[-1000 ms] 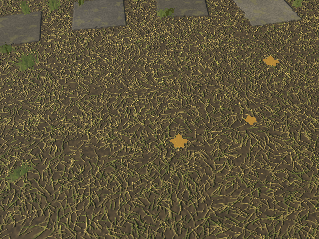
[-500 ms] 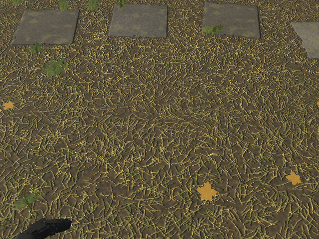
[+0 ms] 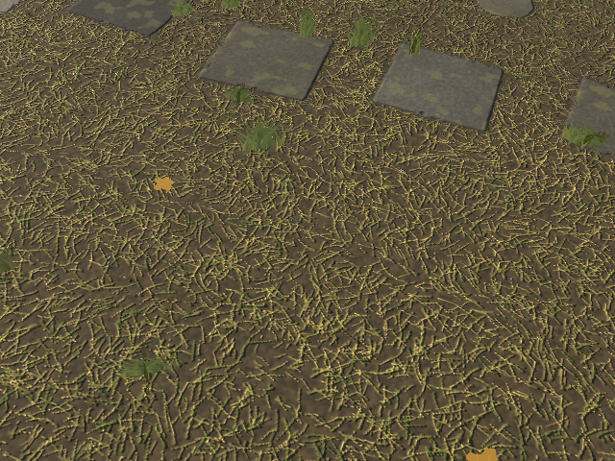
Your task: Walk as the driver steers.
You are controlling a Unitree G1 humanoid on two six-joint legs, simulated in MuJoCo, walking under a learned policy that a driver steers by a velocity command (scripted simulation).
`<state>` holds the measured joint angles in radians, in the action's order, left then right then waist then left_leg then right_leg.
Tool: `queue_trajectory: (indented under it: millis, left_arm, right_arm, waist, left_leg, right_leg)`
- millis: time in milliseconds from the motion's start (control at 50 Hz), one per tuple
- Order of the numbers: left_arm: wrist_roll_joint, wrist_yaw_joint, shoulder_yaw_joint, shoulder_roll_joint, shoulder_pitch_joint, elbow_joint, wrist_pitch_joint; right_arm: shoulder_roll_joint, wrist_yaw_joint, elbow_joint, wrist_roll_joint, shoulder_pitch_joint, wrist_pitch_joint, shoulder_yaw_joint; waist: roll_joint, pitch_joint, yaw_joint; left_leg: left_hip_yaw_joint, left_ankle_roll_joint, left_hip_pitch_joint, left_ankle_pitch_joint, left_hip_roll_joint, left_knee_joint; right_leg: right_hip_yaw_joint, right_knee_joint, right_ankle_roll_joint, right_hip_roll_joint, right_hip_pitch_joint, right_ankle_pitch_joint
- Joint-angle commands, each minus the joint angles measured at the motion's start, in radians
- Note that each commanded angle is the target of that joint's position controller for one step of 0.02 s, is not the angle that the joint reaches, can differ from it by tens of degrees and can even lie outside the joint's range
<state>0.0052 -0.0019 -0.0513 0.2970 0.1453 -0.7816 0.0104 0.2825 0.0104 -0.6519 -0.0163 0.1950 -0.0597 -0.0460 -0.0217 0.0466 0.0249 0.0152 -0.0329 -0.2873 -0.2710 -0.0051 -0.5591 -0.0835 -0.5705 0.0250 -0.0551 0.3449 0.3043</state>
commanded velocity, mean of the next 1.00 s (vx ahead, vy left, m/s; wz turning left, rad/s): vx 0.01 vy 0.00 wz -0.38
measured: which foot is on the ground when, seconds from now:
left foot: down 0.00-0.38, up 0.40-0.84, down 0.86-1.00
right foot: up 0.00-0.34, down 0.36-0.86, up 0.88-1.00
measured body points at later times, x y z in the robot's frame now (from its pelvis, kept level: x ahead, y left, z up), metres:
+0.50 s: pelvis -0.01 -0.02 +0.01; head +0.02 -0.06 +0.45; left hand +0.15 +0.24 -0.09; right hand +0.10 -0.34 -0.10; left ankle +0.00 +0.12 -0.66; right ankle -0.04 -0.11 -0.73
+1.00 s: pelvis +0.01 +0.01 +0.01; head +0.05 +0.01 +0.46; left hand +0.28 +0.21 -0.10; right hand -0.01 -0.30 -0.09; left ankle +0.07 +0.11 -0.73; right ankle -0.09 -0.10 -0.66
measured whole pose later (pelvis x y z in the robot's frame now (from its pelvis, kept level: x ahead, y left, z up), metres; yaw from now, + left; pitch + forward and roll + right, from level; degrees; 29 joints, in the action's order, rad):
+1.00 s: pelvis +0.01 +0.01 +0.01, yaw -29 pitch +0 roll +0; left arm -0.01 -0.04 -0.09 0.36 0.15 -0.74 0.05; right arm 0.27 0.02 -0.78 -0.01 0.16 0.02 -0.07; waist -0.05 0.06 0.00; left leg 0.04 -0.01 -0.23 -0.22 0.02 -0.44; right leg 0.17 -1.05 0.06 0.11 0.43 0.49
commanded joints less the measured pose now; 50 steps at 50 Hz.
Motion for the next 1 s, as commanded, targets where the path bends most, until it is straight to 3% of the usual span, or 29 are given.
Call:
queue_trajectory:
  millis: [20,60,100,180,220,320,340,360,380,400,420,440,460,480,500,600,720,780,820,840,860,880,900,920,960,1000]
  left_arm:
    - [0.000,-0.004,-0.021,0.101,-0.049,0.067,-0.012]
    - [-0.002,-0.008,-0.026,0.089,0.018,0.013,0.004]
    - [-0.006,-0.007,-0.026,0.084,0.040,-0.005,0.009]
    - [-0.030,-0.006,-0.026,0.096,-0.001,0.025,0.011]
    - [-0.034,-0.005,-0.027,0.095,0.001,0.032,0.019]
    - [-0.030,0.009,-0.030,0.080,0.050,0.030,0.033]
    - [-0.027,0.014,-0.032,0.080,0.079,0.022,0.032]
    - [-0.017,0.014,-0.039,0.104,0.089,0.025,0.031]
    - [-0.012,0.000,-0.067,0.212,0.108,0.035,0.027]
    - [0.006,0.004,-0.079,0.274,0.135,0.040,0.016]
    - [0.028,0.006,-0.068,0.240,0.140,0.051,-0.006]
    - [0.020,0.003,-0.063,0.216,0.087,0.058,-0.022]
    - [-0.001,-0.003,-0.062,0.200,0.032,0.069,-0.027]
    - [-0.021,-0.011,-0.054,0.176,0.002,0.076,-0.025]
    - [-0.025,-0.019,-0.047,0.162,0.003,0.077,-0.021]
    - [-0.021,-0.034,-0.055,0.179,0.048,0.079,-0.002]
    - [-0.018,-0.029,-0.066,0.207,0.013,0.100,0.016]
    - [-0.024,-0.025,-0.066,0.203,-0.017,0.112,0.024]
    - [-0.036,-0.030,-0.061,0.192,-0.053,0.123,0.031]
    - [-0.037,-0.035,-0.054,0.171,-0.051,0.126,0.033]
    - [-0.021,-0.036,-0.039,0.119,0.006,0.124,0.032]
    - [-0.023,-0.036,-0.037,0.103,0.045,0.135,0.025]
    - [-0.008,-0.038,-0.058,0.183,0.061,0.122,0.017]
    - [-0.017,-0.037,-0.075,0.222,0.064,0.102,0.018]
    - [-0.014,-0.044,-0.072,0.183,0.066,0.074,0.034]
    - [-0.019,-0.039,-0.056,0.133,0.046,0.078,0.037]
  right_arm:
    - [0.129,0.002,0.063,-0.038,-0.013,0.039,-0.024]
    - [0.088,-0.001,0.039,-0.022,-0.063,0.068,-0.013]
    - [0.079,0.001,0.018,-0.017,-0.081,0.076,-0.009]
    - [0.147,0.018,-0.008,0.001,-0.044,0.051,-0.040]
    - [0.154,0.027,-0.013,0.006,-0.047,0.037,-0.049]
    - [0.158,0.038,-0.022,0.020,-0.111,0.023,-0.063]
    - [0.158,0.041,-0.027,0.029,-0.125,0.020,-0.066]
    - [0.146,0.041,-0.045,0.038,-0.096,0.021,-0.067]
    - [0.102,0.037,-0.033,0.009,-0.078,0.027,-0.059]
    - [0.071,0.044,0.027,-0.011,-0.200,0.034,-0.046]
    - [0.096,0.045,0.024,-0.005,-0.222,0.037,-0.056]
    - [0.113,0.041,0.005,0.013,-0.192,0.036,-0.065]
    - [0.118,0.044,-0.019,0.017,-0.161,0.033,-0.071]
    - [0.132,0.049,-0.030,0.011,-0.149,0.032,-0.076]
    - [0.123,0.050,-0.034,0.009,-0.144,0.035,-0.077]
    - [0.095,0.045,-0.035,0.020,-0.150,0.053,-0.068]
    - [0.111,0.027,-0.038,0.027,-0.145,0.074,-0.067]
    - [0.121,0.014,-0.045,0.032,-0.113,0.091,-0.069]
    - [0.123,0.005,-0.064,0.033,-0.051,0.103,-0.072]
    - [0.138,0.003,-0.079,0.028,-0.015,0.106,-0.077]
    - [0.196,0.007,-0.072,0.010,-0.005,0.102,-0.085]
    - [0.257,0.007,-0.064,-0.017,-0.043,0.092,-0.092]
    - [0.205,0.005,-0.050,-0.025,-0.049,0.096,-0.078]
    - [0.157,0.006,-0.040,-0.014,-0.089,0.100,-0.061]
    - [0.123,0.008,-0.042,0.015,-0.131,0.098,-0.047]
    - [0.115,0.012,-0.063,0.017,-0.104,0.094,-0.037]
  waist:
    - [0.203,-0.087,-0.034]
    - [0.199,-0.083,-0.012]
    - [0.172,-0.084,-0.002]
    - [0.159,-0.104,-0.048]
    - [0.156,-0.109,-0.055]
    - [0.154,-0.116,-0.018]
    - [0.152,-0.116,0.003]
    - [0.108,-0.105,0.009]
    - [-0.130,-0.119,-0.023]
    - [-0.280,-0.086,0.033]
    - [-0.146,-0.120,0.053]
    - [-0.091,-0.106,0.017]
    - [-0.051,-0.088,-0.008]
    - [-0.051,-0.078,-0.017]
    - [-0.068,-0.088,-0.021]
    - [-0.091,-0.099,-0.001]
    - [-0.138,-0.083,0.012]
    - [-0.149,-0.099,0.001]
    - [-0.143,-0.114,-0.040]
    - [-0.122,-0.126,-0.053]
    - [0.030,-0.166,-0.021]
    - [0.262,-0.113,0.029]
    - [0.235,-0.120,0.006]
    - [0.171,-0.095,0.014]
    - [0.141,-0.060,0.014]
    - [0.160,-0.054,-0.002]
  left_leg:
    - [0.317,-0.231,0.054,0.191,-0.300,0.287]
    - [0.198,-0.160,0.076,0.238,-0.225,0.259]
    - [0.130,-0.149,0.079,0.418,-0.205,0.218]
    - [0.151,-0.201,0.202,0.574,-0.265,0.159]
    - [0.170,-0.218,0.231,0.598,-0.299,0.154]
    - [0.105,-0.185,0.198,0.557,-0.300,0.117]
    - [0.072,-0.152,0.171,0.505,-0.283,0.085]
    - [0.023,-0.085,0.121,0.363,-0.236,0.018]
    - [-0.100,0.021,-0.063,0.108,-0.127,-0.210]
    - [-0.081,0.087,-0.306,-0.363,0.043,-0.385]
    - [0.037,0.088,-0.338,-0.424,0.025,-0.560]
    - [0.067,0.080,-0.350,-0.342,0.001,-0.604]
    - [0.071,0.084,-0.361,-0.262,-0.009,-0.589]
    - [0.079,0.093,-0.367,-0.201,-0.019,-0.564]
    - [0.073,0.106,-0.334,-0.155,-0.010,-0.567]
    - [0.068,0.137,-0.302,-0.075,0.015,-0.372]
    - [0.078,0.134,-0.153,-0.082,0.041,-0.164]
    - [0.079,0.118,-0.080,-0.081,0.054,-0.053]
    - [0.066,0.096,0.024,0.041,0.056,0.135]
    - [0.073,0.076,0.109,0.169,0.016,0.231]
    - [0.234,0.012,0.224,0.280,-0.160,0.256]
    - [0.461,-0.152,0.241,0.479,-0.319,0.263]
    - [0.530,-0.259,0.179,0.452,-0.403,0.269]
    - [0.441,-0.246,0.148,0.396,-0.351,0.263]
    - [0.303,-0.174,0.142,0.295,-0.245,0.251]
    - [0.230,-0.175,0.142,0.354,-0.204,0.249]
  right_leg:
    - [0.098,-0.239,0.029,-0.001,0.084,0.226]
    - [0.115,-0.264,0.044,-0.009,0.075,0.158]
    - [0.121,-0.258,0.060,-0.007,0.030,0.122]
    - [0.085,-0.234,0.062,0.012,0.080,0.164]
    - [0.075,-0.237,0.057,0.011,0.094,0.179]
    - [0.019,-0.077,0.010,0.031,-0.013,0.077]
    - [0.004,0.031,-0.015,0.044,-0.071,-0.021]
    - [0.054,0.154,-0.054,0.039,-0.135,-0.170]
    - [0.317,0.211,-0.136,-0.136,-0.271,-0.491]
    - [0.590,0.245,-0.335,-0.320,-0.311,-0.701]
    - [0.587,0.257,-0.389,-0.329,-0.313,-0.649]
    - [0.499,0.249,-0.343,-0.277,-0.305,-0.585]
    - [0.438,0.242,-0.287,-0.220,-0.297,-0.517]
    - [0.418,0.243,-0.258,-0.198,-0.297,-0.492]
    - [0.398,0.243,-0.249,-0.172,-0.279,-0.508]
    - [0.406,0.237,-0.248,-0.133,-0.311,-0.440]
    - [0.502,0.224,-0.251,-0.115,-0.204,-0.319]
    - [0.567,0.186,-0.239,-0.107,-0.208,-0.397]
    - [0.585,0.136,-0.201,-0.072,-0.196,-0.405]
    - [0.558,0.096,-0.159,-0.038,-0.164,-0.329]
    - [0.459,-0.058,-0.102,0.040,-0.075,-0.100]
    - [0.295,-0.216,-0.042,0.216,0.129,0.308]
    - [0.285,-0.451,0.001,0.157,0.149,0.383]
    - [0.292,-0.546,0.014,0.137,0.150,0.317]
    - [0.284,-0.583,0.045,0.129,0.169,0.204]
    - [0.256,-0.528,0.065,0.130,0.140,0.156]
Keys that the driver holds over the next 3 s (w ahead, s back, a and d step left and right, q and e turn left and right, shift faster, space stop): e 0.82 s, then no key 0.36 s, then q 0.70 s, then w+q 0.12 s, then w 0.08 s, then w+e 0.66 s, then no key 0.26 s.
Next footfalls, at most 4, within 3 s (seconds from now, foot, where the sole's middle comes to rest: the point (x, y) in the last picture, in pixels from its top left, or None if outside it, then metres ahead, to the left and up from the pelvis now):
0.36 right None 0.00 -0.11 -0.77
0.86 left None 0.10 0.09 -0.77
1.20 right None -0.04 -0.13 -0.77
1.62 left None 0.09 0.09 -0.77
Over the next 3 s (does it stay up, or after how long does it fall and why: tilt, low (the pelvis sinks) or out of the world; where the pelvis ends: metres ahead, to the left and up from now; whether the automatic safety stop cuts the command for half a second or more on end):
stays up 0.44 -0.05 0.00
